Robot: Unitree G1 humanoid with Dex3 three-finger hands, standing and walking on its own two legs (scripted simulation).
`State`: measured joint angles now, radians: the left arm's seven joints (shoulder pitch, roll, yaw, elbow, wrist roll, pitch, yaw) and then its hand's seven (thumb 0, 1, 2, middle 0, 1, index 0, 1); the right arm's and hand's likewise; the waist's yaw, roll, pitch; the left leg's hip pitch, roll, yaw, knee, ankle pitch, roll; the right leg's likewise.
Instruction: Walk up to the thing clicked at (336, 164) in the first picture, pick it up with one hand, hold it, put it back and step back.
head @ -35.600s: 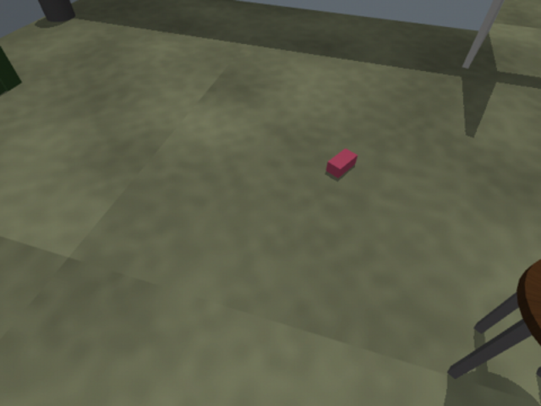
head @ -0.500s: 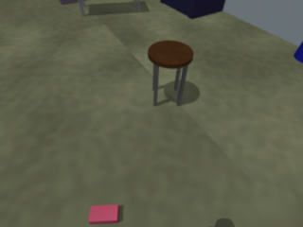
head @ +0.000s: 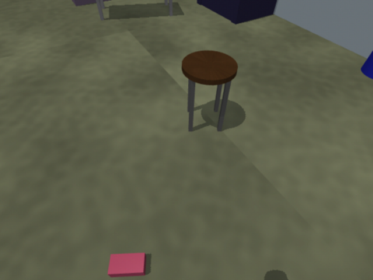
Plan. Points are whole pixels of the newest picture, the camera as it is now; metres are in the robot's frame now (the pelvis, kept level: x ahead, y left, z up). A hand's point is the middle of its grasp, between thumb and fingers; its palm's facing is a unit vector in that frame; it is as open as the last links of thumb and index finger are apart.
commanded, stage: stand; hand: left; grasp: from above
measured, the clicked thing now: (127, 264) +0.33 +0.27 -0.75
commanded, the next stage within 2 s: rise first in 0.78 s
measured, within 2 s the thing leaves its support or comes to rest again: neither
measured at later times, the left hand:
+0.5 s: hand out of the picture +0.07 +0.26 -0.16, palm faces -0.03 -0.94 -0.34, open 7.4 cm
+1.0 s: hand out of the picture +0.11 +0.25 -0.16, palm faces +0.05 -0.94 -0.33, open 7.7 cm
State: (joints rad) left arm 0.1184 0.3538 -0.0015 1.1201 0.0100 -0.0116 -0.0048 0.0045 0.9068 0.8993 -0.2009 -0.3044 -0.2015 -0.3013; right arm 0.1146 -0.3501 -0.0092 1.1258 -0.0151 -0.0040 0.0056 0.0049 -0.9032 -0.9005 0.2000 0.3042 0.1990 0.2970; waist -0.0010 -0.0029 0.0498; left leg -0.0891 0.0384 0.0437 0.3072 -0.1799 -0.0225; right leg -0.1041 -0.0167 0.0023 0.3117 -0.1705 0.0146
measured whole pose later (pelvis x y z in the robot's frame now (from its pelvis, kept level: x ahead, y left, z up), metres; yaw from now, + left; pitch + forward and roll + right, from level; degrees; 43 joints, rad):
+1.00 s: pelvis -0.01 +0.00 -0.01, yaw +1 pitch +1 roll +0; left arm 0.02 0.33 0.06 1.08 0.00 -0.03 0.01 0.01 0.80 0.94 -0.19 -0.41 -0.18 -0.41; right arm 0.18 -0.32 0.00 0.93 0.04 -0.04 -0.03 0.01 -0.93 -0.91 0.20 0.30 0.20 0.30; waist -0.01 0.00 0.06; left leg -0.23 0.03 0.02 0.43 -0.22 -0.02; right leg -0.23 -0.03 -0.02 0.43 -0.22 0.02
